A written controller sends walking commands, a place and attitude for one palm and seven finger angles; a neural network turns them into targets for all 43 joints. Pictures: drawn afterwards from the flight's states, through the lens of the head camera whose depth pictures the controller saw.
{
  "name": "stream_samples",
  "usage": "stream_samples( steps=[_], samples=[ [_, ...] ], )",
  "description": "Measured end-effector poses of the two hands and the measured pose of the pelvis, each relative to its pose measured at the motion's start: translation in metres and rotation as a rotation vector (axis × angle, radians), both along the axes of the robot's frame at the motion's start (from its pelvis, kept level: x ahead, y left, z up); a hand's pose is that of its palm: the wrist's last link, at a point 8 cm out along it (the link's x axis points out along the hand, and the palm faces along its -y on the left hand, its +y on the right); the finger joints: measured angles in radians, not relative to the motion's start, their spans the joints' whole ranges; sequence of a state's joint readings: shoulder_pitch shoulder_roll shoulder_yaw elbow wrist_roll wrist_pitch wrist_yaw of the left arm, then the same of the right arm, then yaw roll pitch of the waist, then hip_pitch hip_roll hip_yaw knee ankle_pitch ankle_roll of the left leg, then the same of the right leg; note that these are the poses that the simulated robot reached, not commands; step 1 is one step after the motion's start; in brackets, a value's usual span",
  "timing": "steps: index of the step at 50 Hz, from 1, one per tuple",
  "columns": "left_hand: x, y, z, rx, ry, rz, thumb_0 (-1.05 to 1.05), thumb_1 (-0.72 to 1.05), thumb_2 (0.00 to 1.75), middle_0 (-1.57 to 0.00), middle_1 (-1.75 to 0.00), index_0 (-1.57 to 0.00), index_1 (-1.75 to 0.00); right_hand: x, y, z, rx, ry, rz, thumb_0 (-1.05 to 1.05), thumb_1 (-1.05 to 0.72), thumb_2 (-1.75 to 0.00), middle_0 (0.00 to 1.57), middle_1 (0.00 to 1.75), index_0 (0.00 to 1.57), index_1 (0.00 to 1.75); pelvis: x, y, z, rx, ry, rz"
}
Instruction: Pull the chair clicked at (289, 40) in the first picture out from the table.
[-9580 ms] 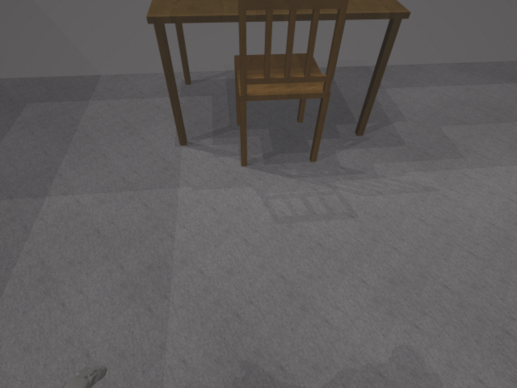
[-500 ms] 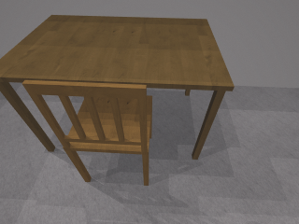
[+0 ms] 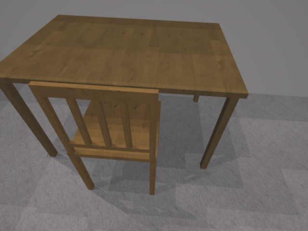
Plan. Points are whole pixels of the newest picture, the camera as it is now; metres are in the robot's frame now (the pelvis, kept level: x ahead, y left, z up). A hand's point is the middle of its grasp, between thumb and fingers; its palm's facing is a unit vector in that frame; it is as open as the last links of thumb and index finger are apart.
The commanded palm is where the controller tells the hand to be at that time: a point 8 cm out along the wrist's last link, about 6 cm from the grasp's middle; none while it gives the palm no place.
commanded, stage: look again from close up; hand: left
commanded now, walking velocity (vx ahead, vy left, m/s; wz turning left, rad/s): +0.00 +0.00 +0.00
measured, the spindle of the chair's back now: (103, 124) +0.51 +0.23 -0.09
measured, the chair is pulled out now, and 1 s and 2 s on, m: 0.00 0.00 0.00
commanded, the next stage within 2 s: shuffle to correct the standing spot in 0.90 s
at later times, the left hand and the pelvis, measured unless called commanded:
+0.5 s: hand out of the picture -0.03 +0.21 -0.17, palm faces +0.00 -0.98 -0.19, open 7.4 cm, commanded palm none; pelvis -0.02 +0.04 +0.01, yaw -1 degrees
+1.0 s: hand out of the picture -0.05 +0.20 -0.17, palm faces +0.00 -0.99 -0.17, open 7.4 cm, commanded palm none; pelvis -0.03 +0.04 +0.01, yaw -1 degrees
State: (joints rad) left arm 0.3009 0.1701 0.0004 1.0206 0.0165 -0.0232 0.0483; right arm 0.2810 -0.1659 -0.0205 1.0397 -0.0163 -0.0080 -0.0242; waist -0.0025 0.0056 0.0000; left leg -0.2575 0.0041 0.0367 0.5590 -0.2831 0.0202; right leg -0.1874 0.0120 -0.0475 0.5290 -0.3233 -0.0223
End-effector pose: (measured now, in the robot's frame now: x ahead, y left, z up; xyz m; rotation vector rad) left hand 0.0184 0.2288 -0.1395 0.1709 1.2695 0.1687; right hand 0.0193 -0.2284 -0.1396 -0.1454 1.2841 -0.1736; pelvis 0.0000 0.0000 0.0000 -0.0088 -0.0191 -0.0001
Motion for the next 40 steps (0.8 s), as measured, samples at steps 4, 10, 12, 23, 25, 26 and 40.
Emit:
stream_samples(
  steps=[4,10,12,23,25,26,40],
  samples=[
    [0.012,0.008,0.001,-0.001,-0.041,-0.011,0.01,0.91,0.9,-0.2,-0.3,-0.2,-0.29,0.023,0.005,0.005,-0.012,-0.063,0.023,0.0,-0.91,-0.9,0.2,0.29,0.2,0.3,-0.001,0.007,0.0,-0.001,-0.012,-0.007],
    [0.011,0.017,0.002,-0.009,-0.047,-0.021,0.0,0.91,0.9,-0.2,-0.3,-0.2,-0.3,0.034,0.017,0.009,-0.005,-0.099,0.042,0.0,-0.91,-0.9,0.2,0.29,0.2,0.3,-0.007,0.018,0.001,-0.002,-0.022,-0.013],
    [0.005,0.02,0.002,-0.012,-0.034,-0.023,0.0,0.91,0.9,-0.2,-0.3,-0.2,-0.3,0.032,0.022,0.009,0.0,-0.094,0.044,0.0,-0.91,-0.9,0.2,0.29,0.2,0.3,-0.009,0.021,0.002,-0.002,-0.023,-0.014],
    [-0.042,0.033,0.0,-0.029,0.1,-0.011,0.01,0.91,0.9,-0.2,-0.3,-0.2,-0.3,-0.015,0.034,0.008,-0.002,0.029,0.015,0.0,-0.92,-0.9,0.2,0.29,0.2,0.3,-0.018,0.038,0.006,-0.001,-0.02,-0.019],
    [-0.05,0.034,0.0,-0.03,0.122,-0.007,0.01,0.91,0.9,-0.2,-0.3,-0.2,-0.3,-0.026,0.037,0.007,0.0,0.057,0.007,0.0,-0.92,-0.9,0.2,0.29,0.2,0.3,-0.019,0.04,0.006,0.0,-0.019,-0.019],
    [-0.054,0.035,0.0,-0.031,0.132,-0.006,0.01,0.91,0.9,-0.2,-0.3,-0.2,-0.3,-0.031,0.038,0.007,0.002,0.07,0.003,0.0,-0.92,-0.9,0.2,0.29,0.2,0.3,-0.02,0.041,0.007,0.001,-0.019,-0.019],
    [-0.075,0.033,0.001,-0.039,0.183,0.003,0.01,0.91,0.9,-0.2,-0.3,-0.2,-0.29,-0.064,0.057,0.001,0.041,0.143,-0.04,0.0,-0.91,-0.9,0.2,0.29,0.2,0.3,-0.024,0.047,0.008,0.007,-0.018,-0.024]
  ],
)
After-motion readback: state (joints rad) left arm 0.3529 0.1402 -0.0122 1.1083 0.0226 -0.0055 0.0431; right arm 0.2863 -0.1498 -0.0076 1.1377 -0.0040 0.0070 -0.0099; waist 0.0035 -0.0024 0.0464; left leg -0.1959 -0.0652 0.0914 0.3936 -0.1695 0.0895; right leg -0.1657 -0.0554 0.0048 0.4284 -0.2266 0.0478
